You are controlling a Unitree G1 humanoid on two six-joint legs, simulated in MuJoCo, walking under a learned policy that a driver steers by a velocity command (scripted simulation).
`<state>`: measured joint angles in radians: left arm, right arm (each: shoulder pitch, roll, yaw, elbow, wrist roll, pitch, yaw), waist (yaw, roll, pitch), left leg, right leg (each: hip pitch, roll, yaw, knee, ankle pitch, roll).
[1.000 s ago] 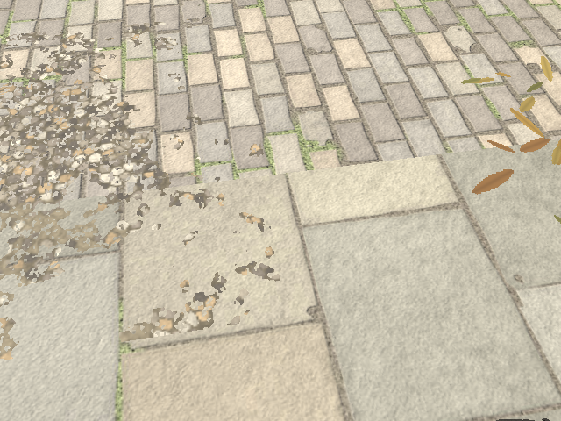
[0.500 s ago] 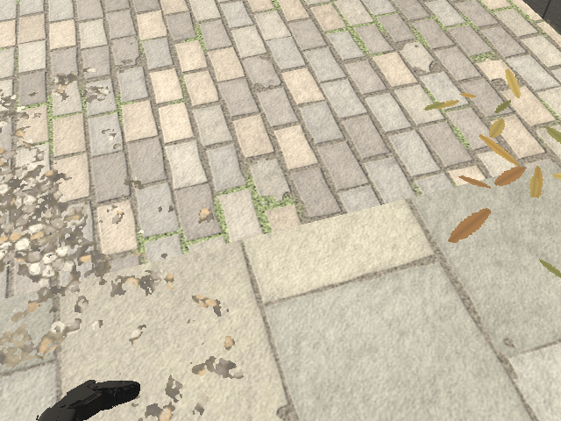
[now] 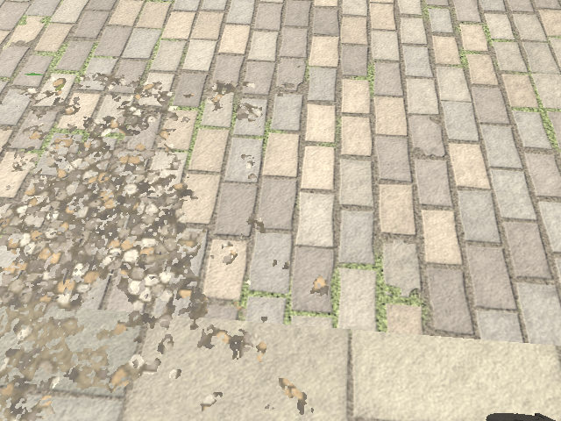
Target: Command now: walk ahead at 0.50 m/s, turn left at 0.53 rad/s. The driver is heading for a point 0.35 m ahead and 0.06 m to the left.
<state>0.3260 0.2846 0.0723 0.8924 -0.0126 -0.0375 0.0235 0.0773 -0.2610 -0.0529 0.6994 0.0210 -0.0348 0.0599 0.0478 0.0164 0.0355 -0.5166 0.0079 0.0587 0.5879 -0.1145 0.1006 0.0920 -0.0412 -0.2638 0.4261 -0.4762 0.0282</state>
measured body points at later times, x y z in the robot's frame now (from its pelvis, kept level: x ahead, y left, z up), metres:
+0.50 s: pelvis +0.27 -0.01 +0.01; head +0.30 -0.01 +0.45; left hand +0.42 +0.27 -0.08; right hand +0.40 -0.28 -0.11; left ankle +0.13 +0.09 -0.69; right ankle +0.42 -0.09 -0.72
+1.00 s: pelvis +0.35 +0.02 +0.02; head +0.36 +0.02 +0.47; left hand +0.41 +0.29 -0.11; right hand +0.49 -0.22 -0.11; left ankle +0.29 +0.14 -0.72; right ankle +0.42 -0.09 -0.72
